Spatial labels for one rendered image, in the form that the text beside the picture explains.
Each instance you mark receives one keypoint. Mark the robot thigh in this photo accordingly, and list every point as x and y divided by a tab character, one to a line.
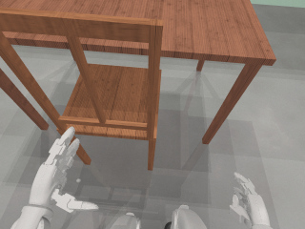
127	222
186	219

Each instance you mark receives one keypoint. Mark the chair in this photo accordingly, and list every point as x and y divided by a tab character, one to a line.
107	100

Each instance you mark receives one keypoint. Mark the table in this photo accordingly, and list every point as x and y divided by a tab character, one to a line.
203	30

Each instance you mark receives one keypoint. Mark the left robot thigh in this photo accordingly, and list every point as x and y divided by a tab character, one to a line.
127	222

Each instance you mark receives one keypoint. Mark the robot left forearm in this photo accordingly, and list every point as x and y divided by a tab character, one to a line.
34	217

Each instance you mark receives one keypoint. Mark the robot left hand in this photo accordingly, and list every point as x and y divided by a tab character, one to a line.
52	173

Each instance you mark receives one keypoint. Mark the robot right hand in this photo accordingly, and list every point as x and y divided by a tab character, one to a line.
253	210

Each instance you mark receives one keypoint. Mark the right robot thigh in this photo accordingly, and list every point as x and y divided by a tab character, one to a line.
186	219

